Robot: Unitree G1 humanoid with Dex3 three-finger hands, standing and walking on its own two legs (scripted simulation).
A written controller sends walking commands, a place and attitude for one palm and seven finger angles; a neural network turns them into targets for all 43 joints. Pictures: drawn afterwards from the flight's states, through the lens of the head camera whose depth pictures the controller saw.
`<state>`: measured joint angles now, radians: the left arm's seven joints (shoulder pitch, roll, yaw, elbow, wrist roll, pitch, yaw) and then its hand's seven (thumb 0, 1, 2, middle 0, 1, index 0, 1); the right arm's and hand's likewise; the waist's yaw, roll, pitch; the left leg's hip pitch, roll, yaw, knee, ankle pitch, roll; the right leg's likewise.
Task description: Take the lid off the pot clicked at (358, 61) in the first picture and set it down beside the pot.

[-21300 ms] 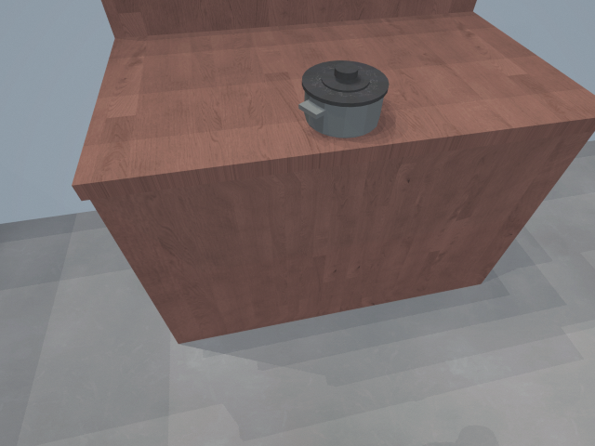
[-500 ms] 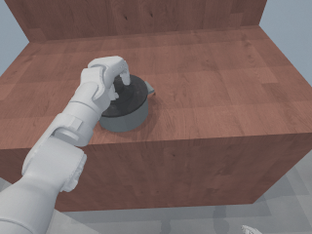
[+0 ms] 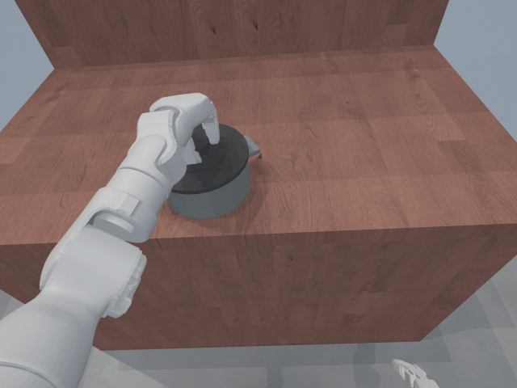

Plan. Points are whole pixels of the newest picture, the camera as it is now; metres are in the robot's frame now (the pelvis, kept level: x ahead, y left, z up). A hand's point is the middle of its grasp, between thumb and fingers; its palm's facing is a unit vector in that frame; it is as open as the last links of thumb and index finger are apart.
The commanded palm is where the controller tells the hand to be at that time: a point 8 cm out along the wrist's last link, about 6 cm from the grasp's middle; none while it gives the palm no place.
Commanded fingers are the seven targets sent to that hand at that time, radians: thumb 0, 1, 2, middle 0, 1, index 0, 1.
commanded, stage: close the fingers and squeeze the knob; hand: left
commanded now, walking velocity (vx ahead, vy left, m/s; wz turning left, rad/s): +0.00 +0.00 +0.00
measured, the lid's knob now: (195, 144) +0.49 +0.10 +0.13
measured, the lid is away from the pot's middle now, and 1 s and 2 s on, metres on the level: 0.00 0.00 0.01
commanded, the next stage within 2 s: lift the lid straight up in 0.52 s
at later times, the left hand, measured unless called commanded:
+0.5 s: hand (189, 147) +0.45 +0.10 +0.15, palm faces -0.31 -0.08 -0.95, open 7.7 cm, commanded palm +0.43 +0.11 +0.21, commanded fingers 0.00 0.58 1.02 -0.83 -1.00 -0.86 -0.99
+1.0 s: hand (189, 141) +0.45 +0.10 +0.16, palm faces -0.31 -0.06 -0.95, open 7.6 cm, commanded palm +0.44 +0.10 +0.24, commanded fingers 0.00 0.62 1.03 -0.83 -1.00 -0.87 -0.99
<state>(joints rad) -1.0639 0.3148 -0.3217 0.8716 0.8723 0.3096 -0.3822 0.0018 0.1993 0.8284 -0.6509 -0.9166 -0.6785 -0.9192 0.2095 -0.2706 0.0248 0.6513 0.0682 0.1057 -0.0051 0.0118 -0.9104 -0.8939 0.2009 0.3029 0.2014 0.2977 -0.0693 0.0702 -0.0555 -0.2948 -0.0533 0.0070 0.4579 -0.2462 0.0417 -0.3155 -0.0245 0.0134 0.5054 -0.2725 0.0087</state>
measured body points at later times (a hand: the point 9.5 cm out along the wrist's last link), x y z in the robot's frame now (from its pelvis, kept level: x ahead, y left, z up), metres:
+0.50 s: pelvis +0.00 +0.00 +0.00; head +0.01 -0.03 +0.45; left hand +0.47 +0.10 +0.20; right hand +0.10 -0.26 -0.13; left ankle -0.01 +0.10 -0.74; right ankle -0.01 -0.13 -0.74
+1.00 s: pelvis +0.00 +0.00 +0.00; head +0.02 -0.04 +0.45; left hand +0.47 +0.10 +0.21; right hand +0.13 -0.25 -0.13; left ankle -0.01 +0.10 -0.74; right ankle -0.01 -0.13 -0.74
